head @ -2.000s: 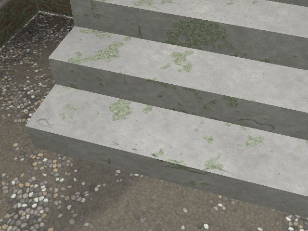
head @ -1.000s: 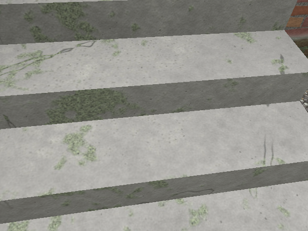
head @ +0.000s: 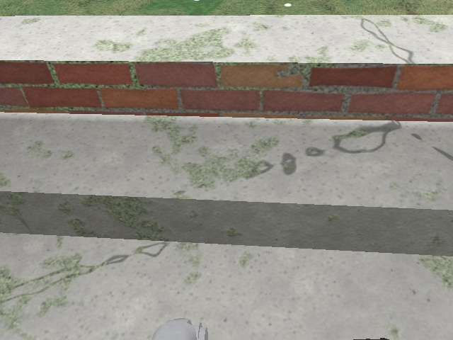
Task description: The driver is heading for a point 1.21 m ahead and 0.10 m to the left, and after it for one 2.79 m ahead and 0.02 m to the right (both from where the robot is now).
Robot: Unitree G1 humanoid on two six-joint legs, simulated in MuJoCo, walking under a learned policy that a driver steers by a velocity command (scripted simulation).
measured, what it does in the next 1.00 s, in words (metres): climbs, turning left: left foot 0.17 m higher, then right foot 0.17 m higher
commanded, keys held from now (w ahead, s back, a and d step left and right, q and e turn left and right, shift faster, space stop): w+q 0.30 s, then w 0.70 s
